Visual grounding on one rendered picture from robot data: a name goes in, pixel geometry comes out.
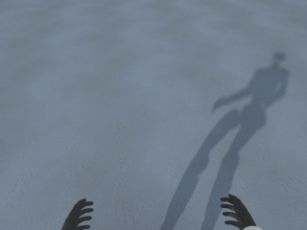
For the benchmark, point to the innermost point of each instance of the robot left hand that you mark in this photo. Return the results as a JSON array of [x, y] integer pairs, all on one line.
[[73, 219]]

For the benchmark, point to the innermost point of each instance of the robot right hand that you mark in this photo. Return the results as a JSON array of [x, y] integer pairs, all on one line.
[[241, 212]]

